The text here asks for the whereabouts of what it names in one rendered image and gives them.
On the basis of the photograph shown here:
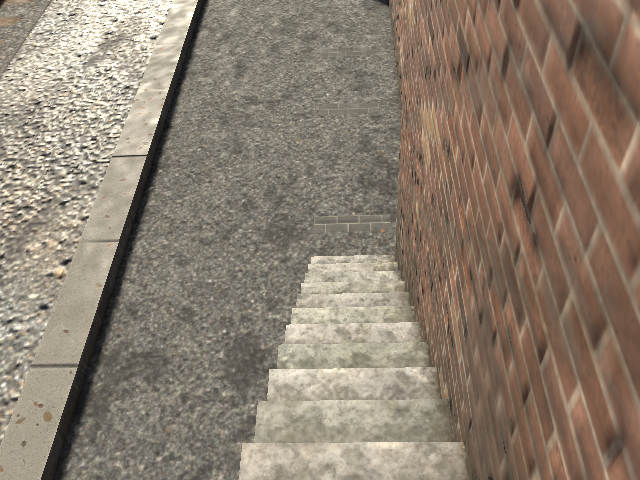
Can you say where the stairs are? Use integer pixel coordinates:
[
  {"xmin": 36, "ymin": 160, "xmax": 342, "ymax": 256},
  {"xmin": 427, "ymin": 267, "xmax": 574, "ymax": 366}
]
[{"xmin": 238, "ymin": 254, "xmax": 470, "ymax": 480}]

